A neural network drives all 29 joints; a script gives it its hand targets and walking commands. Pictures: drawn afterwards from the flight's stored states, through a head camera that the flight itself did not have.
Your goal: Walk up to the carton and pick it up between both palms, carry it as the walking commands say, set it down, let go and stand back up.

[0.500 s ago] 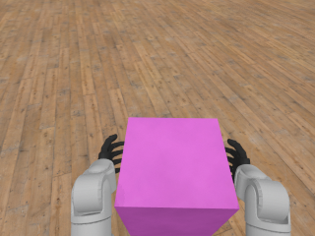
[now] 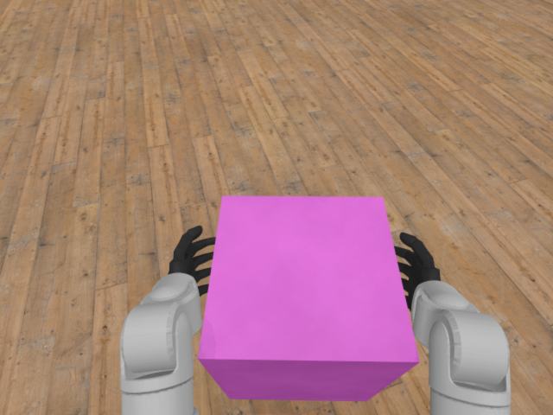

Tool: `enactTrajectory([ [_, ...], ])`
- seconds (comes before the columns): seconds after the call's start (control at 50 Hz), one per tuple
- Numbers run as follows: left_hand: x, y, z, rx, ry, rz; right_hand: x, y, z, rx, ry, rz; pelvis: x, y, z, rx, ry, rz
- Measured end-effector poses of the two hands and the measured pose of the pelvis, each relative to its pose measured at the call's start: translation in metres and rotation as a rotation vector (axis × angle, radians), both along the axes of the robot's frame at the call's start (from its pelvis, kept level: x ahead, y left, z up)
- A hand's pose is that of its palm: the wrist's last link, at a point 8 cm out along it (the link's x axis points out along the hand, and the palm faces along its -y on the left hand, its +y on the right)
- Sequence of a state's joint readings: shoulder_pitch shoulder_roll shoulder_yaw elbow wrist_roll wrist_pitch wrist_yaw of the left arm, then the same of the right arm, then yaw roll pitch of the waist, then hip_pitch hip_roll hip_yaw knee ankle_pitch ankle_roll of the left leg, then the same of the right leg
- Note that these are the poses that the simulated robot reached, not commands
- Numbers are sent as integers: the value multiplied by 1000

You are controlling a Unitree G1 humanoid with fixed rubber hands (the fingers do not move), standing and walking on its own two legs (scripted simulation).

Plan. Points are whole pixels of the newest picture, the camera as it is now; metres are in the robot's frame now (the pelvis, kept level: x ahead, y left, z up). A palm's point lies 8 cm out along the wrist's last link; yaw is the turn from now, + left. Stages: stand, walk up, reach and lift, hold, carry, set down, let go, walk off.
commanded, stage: carry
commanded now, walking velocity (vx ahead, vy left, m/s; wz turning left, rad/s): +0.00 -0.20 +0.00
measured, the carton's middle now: (299, 306) +0.28 +0.01 +0.02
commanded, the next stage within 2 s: none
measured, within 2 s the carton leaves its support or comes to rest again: neither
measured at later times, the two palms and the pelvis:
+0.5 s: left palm (271, 305) +0.24 +0.05 +0.09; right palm (525, 328) +0.23 -0.25 +0.08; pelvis -0.03 -0.10 +0.00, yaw +1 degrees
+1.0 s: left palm (275, 312) +0.23 +0.04 +0.09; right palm (536, 328) +0.23 -0.26 +0.09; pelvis -0.04 -0.11 +0.01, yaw +1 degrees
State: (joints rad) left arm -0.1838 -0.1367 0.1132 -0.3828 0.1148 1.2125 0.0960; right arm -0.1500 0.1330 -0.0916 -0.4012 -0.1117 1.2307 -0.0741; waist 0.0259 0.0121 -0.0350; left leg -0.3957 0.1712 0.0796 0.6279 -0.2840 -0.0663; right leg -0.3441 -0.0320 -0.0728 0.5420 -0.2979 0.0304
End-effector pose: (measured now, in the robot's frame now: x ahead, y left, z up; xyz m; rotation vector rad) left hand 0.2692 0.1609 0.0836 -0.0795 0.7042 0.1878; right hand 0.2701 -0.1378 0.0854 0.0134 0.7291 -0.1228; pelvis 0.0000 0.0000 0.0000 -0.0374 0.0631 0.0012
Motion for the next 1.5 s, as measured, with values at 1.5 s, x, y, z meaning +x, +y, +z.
enactTrajectory([
  [1.5,-25,-97,5,19,0,-27,-29,-97,4,12,-2,-21,-23,-90,8,40,-24,12],
])
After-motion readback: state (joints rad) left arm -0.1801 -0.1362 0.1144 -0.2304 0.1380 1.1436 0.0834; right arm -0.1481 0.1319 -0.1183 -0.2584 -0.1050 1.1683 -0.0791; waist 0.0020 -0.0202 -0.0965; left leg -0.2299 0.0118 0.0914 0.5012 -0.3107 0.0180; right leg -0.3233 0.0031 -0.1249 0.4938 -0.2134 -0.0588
